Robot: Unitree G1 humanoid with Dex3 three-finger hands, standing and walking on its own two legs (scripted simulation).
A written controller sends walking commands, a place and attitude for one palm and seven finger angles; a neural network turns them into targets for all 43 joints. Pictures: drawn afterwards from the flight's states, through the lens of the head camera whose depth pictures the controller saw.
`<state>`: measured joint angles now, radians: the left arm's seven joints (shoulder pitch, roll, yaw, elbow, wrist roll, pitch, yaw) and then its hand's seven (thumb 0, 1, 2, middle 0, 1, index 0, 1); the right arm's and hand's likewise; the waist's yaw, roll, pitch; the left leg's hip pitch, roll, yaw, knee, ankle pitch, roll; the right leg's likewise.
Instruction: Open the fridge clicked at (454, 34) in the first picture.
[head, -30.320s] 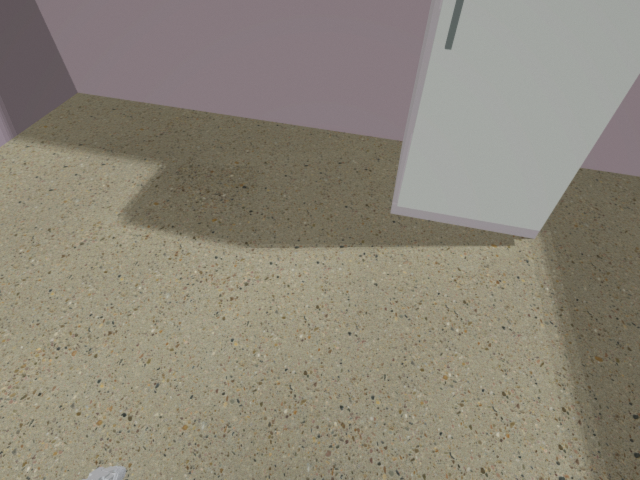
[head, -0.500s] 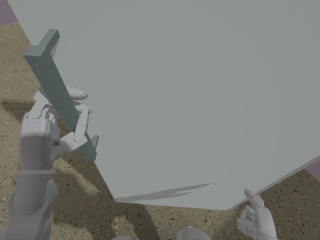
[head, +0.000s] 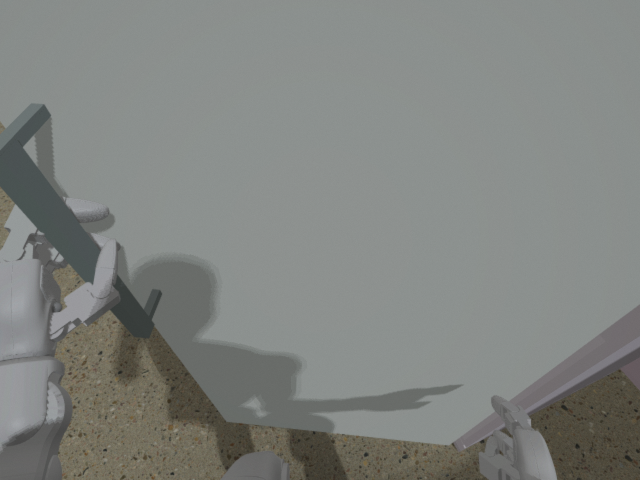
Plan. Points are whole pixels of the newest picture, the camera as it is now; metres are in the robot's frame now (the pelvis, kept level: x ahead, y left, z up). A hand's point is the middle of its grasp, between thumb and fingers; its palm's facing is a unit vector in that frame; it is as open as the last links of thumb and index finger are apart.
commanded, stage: walk backward, drawing the door open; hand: left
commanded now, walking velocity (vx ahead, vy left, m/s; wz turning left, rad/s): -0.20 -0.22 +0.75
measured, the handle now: (101, 248) +0.30 +0.23 +0.17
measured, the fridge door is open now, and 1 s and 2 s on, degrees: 62 73 72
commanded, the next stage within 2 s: stop walking and hold the door back in 0.26 s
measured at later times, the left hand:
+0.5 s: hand (67, 429) +0.14 +0.19 +0.17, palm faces +0.58 -0.77 -0.27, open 6.2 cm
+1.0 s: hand (79, 384) +0.17 +0.19 +0.18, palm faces +0.53 -0.83 -0.16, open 5.5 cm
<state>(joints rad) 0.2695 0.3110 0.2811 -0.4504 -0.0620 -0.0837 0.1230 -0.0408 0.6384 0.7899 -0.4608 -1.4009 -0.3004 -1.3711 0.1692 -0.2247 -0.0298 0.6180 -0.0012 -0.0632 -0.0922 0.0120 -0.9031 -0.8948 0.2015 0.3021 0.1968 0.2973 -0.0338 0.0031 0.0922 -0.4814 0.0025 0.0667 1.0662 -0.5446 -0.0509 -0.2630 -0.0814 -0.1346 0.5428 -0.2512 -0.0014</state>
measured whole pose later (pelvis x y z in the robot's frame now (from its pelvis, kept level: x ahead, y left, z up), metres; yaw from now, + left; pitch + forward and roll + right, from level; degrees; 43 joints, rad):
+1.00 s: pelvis -0.14 -0.11 +0.00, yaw +20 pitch -2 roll -1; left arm -0.48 0.28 0.12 0.34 -0.05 -0.13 0.11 -0.01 0.71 0.80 -0.46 -1.43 -0.41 -1.40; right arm 0.23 -0.18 0.04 0.67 0.02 -0.06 -0.08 0.01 -0.90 -0.90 0.20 0.30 0.19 0.30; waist 0.01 0.04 0.08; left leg -0.25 0.06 0.08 0.53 -0.24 0.01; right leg -0.32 0.00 -0.09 0.66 -0.37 0.01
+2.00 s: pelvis -0.12 -0.08 +0.00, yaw +19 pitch +2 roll +0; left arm -0.36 0.26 0.14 0.31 -0.04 -0.19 0.08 -0.01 -0.55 0.21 -0.29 -1.19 -0.27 -1.18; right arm 0.23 -0.23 0.02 0.70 0.02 -0.15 -0.05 0.01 -0.90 -0.89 0.20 0.30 0.20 0.30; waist 0.03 0.02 -0.04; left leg -0.30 0.04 0.09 0.56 -0.29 0.00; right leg -0.31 -0.04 -0.06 0.56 -0.28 0.00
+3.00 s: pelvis -0.13 -0.07 -0.01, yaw +19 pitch +2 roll -1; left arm -0.14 0.39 0.35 0.19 -0.16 -0.21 -0.13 -0.01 -0.56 0.20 -0.26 -1.15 -0.26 -1.16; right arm 0.24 -0.24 0.03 0.65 0.03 -0.13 -0.09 0.01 -0.90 -0.89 0.20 0.30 0.20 0.30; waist 0.03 0.02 -0.06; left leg -0.34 0.04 0.08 0.63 -0.32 0.02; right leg -0.34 -0.04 -0.06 0.59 -0.29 0.02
